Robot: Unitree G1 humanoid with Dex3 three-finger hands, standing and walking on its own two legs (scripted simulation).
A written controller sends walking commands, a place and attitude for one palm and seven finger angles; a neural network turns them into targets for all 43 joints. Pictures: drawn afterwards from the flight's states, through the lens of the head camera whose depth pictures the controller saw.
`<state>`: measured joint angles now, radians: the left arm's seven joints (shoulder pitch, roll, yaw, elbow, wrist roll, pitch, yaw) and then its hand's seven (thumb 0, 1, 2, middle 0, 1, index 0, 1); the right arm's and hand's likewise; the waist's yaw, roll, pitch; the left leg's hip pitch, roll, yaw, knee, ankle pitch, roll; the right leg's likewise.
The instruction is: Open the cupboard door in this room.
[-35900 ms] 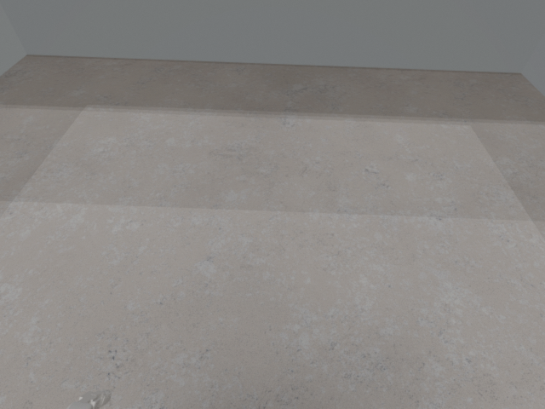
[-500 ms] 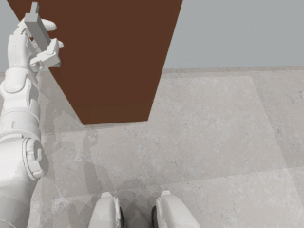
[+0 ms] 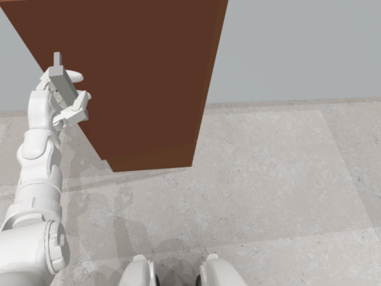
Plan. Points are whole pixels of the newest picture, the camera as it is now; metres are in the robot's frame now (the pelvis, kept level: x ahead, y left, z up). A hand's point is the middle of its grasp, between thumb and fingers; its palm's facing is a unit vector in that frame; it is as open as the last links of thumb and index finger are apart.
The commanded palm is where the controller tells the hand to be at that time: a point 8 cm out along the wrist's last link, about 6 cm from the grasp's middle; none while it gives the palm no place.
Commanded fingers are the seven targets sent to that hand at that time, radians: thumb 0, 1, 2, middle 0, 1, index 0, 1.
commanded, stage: pull the door open along its arc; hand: left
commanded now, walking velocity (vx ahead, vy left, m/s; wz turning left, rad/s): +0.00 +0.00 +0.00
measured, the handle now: (71, 89) +0.52 +0.22 +0.05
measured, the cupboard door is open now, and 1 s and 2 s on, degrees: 8 51 55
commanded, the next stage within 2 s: open thumb and fingers to let go in 0.58 s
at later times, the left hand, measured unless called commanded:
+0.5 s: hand (139, 171) +0.33 +0.07 +0.05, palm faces +0.41 -0.91 +0.00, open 6.3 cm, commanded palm +0.26 +0.11 +0.05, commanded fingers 0.00 0.90 0.90 -0.40 -1.35 -0.40 -1.35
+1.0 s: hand (162, 180) +0.31 +0.04 +0.05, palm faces +0.41 -0.91 -0.04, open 8.3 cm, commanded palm +0.25 +0.08 +0.05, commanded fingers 0.00 -0.29 0.39 -0.31 -1.22 -0.31 -1.22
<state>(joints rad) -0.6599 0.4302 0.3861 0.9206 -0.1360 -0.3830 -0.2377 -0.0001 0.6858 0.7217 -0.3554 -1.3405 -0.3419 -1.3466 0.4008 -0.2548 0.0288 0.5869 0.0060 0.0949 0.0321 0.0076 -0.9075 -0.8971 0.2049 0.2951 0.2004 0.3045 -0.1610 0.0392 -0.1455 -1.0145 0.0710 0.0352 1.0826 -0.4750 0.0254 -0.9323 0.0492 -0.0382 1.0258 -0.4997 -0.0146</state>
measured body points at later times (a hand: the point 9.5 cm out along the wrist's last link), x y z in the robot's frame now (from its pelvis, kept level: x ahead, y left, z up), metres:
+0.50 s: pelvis +0.01 -0.03 +0.01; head +0.07 -0.03 +0.46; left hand +0.30 +0.12 +0.06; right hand +0.19 -0.23 -0.10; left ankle +0.01 +0.10 -0.66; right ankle -0.01 -0.12 -0.66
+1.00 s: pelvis +0.01 -0.06 +0.01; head +0.06 -0.08 +0.46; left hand +0.28 +0.08 +0.06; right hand +0.18 -0.27 -0.11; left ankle +0.01 +0.10 -0.66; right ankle -0.01 -0.12 -0.66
